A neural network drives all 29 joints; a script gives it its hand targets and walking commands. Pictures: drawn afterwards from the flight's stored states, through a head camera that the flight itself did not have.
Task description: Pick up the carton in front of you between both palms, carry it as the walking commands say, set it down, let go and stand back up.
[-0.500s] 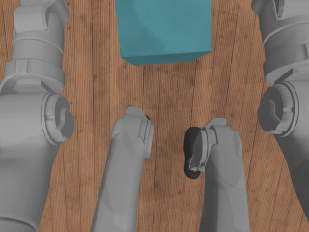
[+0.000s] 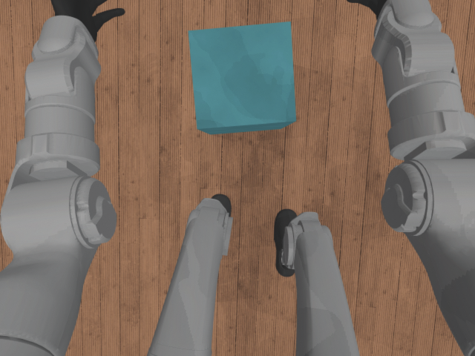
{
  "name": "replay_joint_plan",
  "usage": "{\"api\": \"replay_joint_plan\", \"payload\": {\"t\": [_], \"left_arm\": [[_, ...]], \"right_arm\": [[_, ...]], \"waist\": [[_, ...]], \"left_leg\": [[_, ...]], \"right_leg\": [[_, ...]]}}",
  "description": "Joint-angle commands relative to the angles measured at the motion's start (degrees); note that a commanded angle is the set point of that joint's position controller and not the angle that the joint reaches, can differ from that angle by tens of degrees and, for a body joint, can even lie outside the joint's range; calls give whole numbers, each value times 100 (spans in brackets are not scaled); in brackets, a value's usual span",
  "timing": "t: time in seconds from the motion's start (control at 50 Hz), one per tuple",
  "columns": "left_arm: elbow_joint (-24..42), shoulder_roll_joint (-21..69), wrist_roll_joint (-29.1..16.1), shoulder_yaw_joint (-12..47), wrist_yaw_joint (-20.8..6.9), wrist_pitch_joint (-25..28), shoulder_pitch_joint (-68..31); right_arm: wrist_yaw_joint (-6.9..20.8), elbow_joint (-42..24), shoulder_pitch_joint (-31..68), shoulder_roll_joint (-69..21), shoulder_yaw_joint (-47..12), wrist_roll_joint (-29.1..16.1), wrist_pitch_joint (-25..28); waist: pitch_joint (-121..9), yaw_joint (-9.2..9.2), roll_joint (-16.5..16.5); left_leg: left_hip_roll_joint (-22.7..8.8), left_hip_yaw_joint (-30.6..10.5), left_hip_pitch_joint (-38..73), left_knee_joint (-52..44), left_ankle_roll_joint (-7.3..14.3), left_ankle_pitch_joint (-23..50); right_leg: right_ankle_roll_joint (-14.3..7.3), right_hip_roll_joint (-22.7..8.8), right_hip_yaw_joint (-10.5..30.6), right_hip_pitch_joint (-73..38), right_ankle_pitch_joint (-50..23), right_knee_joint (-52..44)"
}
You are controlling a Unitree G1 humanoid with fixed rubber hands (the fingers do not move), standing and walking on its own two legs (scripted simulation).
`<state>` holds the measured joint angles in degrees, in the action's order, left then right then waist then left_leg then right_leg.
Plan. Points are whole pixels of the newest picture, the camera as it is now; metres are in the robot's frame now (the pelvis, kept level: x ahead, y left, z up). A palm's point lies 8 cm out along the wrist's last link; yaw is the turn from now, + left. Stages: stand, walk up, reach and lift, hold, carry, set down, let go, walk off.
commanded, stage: set down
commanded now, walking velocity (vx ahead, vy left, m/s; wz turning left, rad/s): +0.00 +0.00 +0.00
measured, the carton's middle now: (242, 88) +0.52 +0.07 -0.45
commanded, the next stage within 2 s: let go in 0.12 s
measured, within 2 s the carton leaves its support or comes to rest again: neither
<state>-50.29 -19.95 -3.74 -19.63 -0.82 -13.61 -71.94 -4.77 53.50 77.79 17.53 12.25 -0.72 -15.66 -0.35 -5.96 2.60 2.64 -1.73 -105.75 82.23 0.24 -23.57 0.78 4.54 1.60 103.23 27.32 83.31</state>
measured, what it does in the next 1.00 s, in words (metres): rises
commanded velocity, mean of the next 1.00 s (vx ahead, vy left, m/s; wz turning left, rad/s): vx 0.00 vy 0.00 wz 0.00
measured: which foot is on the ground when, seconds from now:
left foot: down 0.00-1.00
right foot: down 0.00-1.00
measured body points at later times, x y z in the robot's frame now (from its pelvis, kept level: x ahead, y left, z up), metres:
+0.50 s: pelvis +0.04 +0.01 +0.13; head +0.31 +0.03 +0.49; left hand +0.44 +0.27 +0.01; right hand +0.48 -0.15 +0.00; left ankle +0.09 +0.11 -0.54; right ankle +0.07 -0.12 -0.54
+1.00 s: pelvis +0.09 -0.01 +0.20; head +0.18 -0.01 +0.64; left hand +0.27 +0.24 +0.11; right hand +0.32 -0.22 +0.10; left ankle +0.09 +0.11 -0.54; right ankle +0.07 -0.12 -0.54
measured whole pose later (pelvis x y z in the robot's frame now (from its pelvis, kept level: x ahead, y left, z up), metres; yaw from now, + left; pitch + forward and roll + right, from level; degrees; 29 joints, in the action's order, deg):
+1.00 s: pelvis +0.09 -0.01 +0.20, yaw +2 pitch +10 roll +0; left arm -27.2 -11.2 -1.4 -3.6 -4.6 0.3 8.4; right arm 0.6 29.2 -4.6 10.6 4.2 2.1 -0.4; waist 0.5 -2.0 -1.0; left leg 2.4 -3.3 -25.3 27.7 0.3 -12.5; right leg -1.0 2.3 3.4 23.3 15.8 29.1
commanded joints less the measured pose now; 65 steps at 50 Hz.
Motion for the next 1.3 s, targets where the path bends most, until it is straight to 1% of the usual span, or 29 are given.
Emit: {"api": "replay_joint_plan", "payload": {"t": [0.0,0.08,0.12,0.2,0.24,0.28,0.34,0.38,0.44,0.48,0.54,0.6,0.66,0.74,0.84,0.88,0.92,0.98,1.04,1.08,1.16,1.28], "left_arm": [[642,-661,239,-223,-40,245,-1108],[685,-638,330,-339,-73,339,-944],[643,-599,399,-366,-116,377,-750],[706,-527,596,-280,-300,425,29],[888,-518,727,-196,-413,462,599],[1141,-501,855,-64,-510,510,1198],[1626,-418,945,153,-583,627,1929],[1861,-335,898,292,-595,717,2322],[1909,-160,789,459,-586,848,2953],[1846,-17,726,542,-568,942,3477],[1783,159,658,640,-521,1087,4304],[1840,256,559,792,-471,1223,4994],[2031,298,425,982,-437,1349,5570],[2314,318,327,1184,-412,1461,6486],[2707,303,227,1367,-369,1539,7631],[2832,296,211,1424,-353,1532,7873],[2889,272,217,1464,-364,1477,7939],[2983,213,243,1518,-399,1322,7988],[3091,161,280,1568,-417,1140,8127],[3128,144,325,1567,-419,1015,8221],[3183,128,435,1515,-386,809,8277],[3241,185,518,1491,-340,629,8234]], "right_arm": [[61,-578,1207,493,123,110,267],[77,-705,1153,422,110,166,342],[75,-719,949,330,155,257,354],[-31,-929,-61,14,327,583,328],[-115,-1242,-725,-196,356,741,341],[-172,-1667,-1347,-352,316,817,398],[-174,-2272,-2069,-491,152,735,545],[-142,-2477,-2467,-550,15,637,655],[-65,-2512,-3114,-577,-106,563,824],[-8,-2393,-3702,-603,-98,610,946],[88,-2274,-4535,-628,-90,697,1130],[172,-2264,-5216,-573,-140,679,1290],[243,-2317,-5818,-487,-228,584,1416],[342,-2493,-6700,-434,-376,482,1541],[462,-2875,-7624,-373,-631,335,1658],[512,-2998,-7851,-339,-722,284,1672],[564,-3062,-7991,-296,-771,236,1632],[629,-3138,-8232,-283,-813,154,1489],[682,-3259,-8528,-279,-856,81,1337],[725,-3309,-8689,-247,-881,71,1228],[806,-3401,-8851,-183,-899,77,1036],[846,-3534,-8717,-127,-926,43,882]], "waist": [[-6156,-253,-138],[-6134,-267,15],[-6071,-225,114],[-6288,-72,192],[-6398,-27,135],[-6312,-15,-1],[-5958,-58,-248],[-5577,-65,-357],[-4868,16,-359],[-4503,109,-353],[-4207,164,-427],[-3983,199,-527],[-3716,281,-574],[-3237,359,-493],[-2341,388,-260],[-1822,393,-143],[-1240,404,-32],[-576,494,31],[-202,583,113],[0,597,66],[308,592,-72],[442,527,-240]], "left_leg": [[39,309,4988,-1131,-276,3137],[35,291,5117,-1599,-246,3246],[31,294,5127,-1849,-228,3173],[38,331,5540,-2292,-192,3279],[46,337,5967,-2493,-168,3469],[40,302,6448,-2695,-140,3614],[3,167,7276,-2984,-111,3846],[-39,67,7729,-3193,-100,3926],[-127,-80,8099,-3499,-111,3750],[-185,-179,8315,-3664,-134,3787],[-249,-300,8776,-3849,-171,4154],[-289,-383,9197,-4029,-176,4544],[-311,-449,9462,-4232,-166,4643],[-281,-388,9621,-4578,-172,4326],[-142,-186,9621,-5198,-210,3486],[-67,-84,9598,-5427,-188,2975],[-21,12,9499,-5624,-137,2362],[14,118,9569,-5818,-78,1762],[58,178,9966,-5851,-73,1621],[72,202,10157,-5859,-79,1598],[82,214,10321,-5876,-68,1577],[80,159,10399,-5821,-71,1750]], "right_leg": [[119,190,-288,-2652,-1696,-1308],[136,157,-218,-3322,-1991,-1746],[157,129,-182,-3699,-2084,-1981],[222,101,-130,-4610,-2512,-2460],[251,102,-103,-4982,-2777,-2705],[265,90,-85,-5163,-2876,-2964],[247,59,-105,-5123,-2755,-3338],[219,25,-108,-5016,-2574,-3579],[178,-16,-128,-4894,-2134,-3910],[149,-37,-139,-4928,-2045,-4080],[108,-55,-127,-5018,-2123,-4288],[60,-54,-76,-5225,-2276,-4511],[17,-68,-31,-5612,-2345,-4733],[-11,-106,17,-6495,-2433,-5059],[-8,-235,78,-8021,-2542,-5590],[-6,-292,79,-8440,-2418,-5766],[1,-342,94,-8659,-2107,-5944],[17,-394,99,-8823,-1750,-6192],[7,-469,135,-8856,-1679,-6377],[2,-501,150,-8912,-1692,-6450],[13,-522,162,-9081,-1793,-6493],[21,-490,146,-9271,-2040,-6404]]}}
